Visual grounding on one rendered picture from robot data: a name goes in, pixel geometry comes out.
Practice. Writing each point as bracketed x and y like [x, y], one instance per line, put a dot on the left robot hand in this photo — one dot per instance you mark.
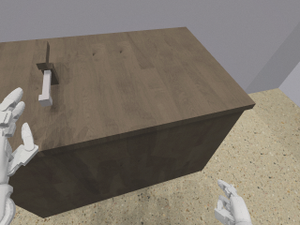
[10, 110]

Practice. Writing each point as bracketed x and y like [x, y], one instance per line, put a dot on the counter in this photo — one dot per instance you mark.
[129, 110]

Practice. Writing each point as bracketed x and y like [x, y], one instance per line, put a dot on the tap lever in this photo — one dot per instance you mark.
[45, 99]

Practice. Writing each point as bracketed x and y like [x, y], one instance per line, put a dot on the robot left forearm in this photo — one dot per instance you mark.
[7, 206]

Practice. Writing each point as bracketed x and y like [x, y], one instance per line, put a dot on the right robot hand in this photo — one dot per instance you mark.
[236, 210]

